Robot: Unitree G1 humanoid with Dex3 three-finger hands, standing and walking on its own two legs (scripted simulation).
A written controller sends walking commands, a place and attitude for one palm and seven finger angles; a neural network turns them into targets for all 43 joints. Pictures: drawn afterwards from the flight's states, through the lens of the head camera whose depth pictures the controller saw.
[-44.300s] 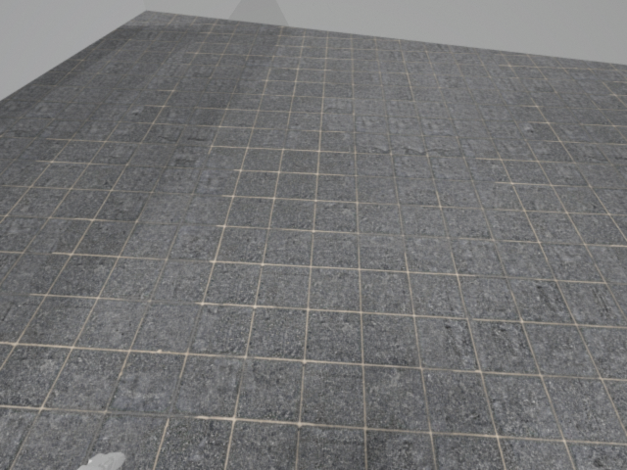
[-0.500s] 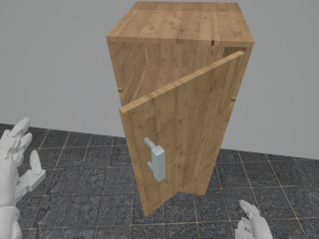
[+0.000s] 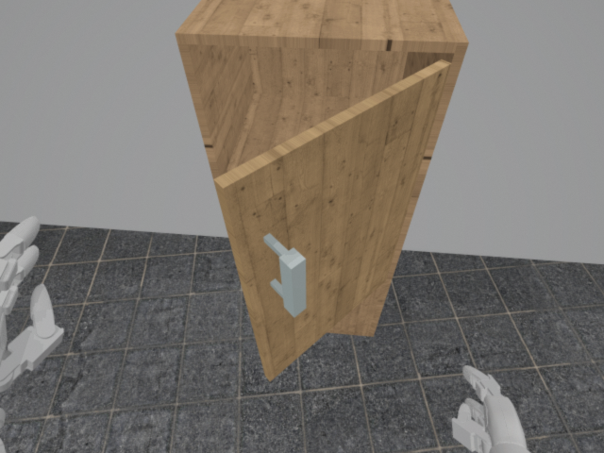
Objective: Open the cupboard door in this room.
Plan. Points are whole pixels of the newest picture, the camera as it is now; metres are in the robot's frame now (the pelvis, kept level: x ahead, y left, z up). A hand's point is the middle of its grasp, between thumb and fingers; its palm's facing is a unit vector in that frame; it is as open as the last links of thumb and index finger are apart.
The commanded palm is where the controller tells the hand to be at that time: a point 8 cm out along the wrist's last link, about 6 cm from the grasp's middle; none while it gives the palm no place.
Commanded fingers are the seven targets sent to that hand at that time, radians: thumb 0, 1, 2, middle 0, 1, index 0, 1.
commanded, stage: step back with the hand held close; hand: left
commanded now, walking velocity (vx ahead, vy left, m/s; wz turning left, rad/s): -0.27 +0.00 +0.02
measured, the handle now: (283, 275) +0.33 +0.06 +0.06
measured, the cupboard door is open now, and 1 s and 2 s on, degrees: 47 47 47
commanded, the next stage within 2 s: stop stepping back and stand still in 0.80 s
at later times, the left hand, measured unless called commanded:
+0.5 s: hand out of the picture +0.09 +0.29 +0.15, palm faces +0.48 -0.75 -0.46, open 7.5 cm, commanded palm +0.04 +0.33 +0.17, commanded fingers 0.00 0.90 0.90 -0.20 -0.30 -0.20 -0.30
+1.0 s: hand out of the picture +0.01 +0.29 +0.16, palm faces +0.39 -0.82 -0.41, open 7.5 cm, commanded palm -0.05 +0.33 +0.17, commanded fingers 0.00 0.90 0.90 -0.20 -0.30 -0.20 -0.30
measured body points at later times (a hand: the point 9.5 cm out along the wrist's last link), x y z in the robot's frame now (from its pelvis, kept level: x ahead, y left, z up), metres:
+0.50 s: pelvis -0.09 +0.02 -0.02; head -0.08 +0.04 +0.43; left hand +0.06 +0.33 +0.18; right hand +0.08 -0.21 -0.10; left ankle +0.02 +0.11 -0.74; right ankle +0.01 -0.11 -0.74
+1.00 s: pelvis -0.19 +0.03 -0.01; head -0.18 +0.06 +0.44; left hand -0.02 +0.33 +0.19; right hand -0.01 -0.19 -0.08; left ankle -0.12 +0.11 -0.72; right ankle -0.25 -0.10 -0.74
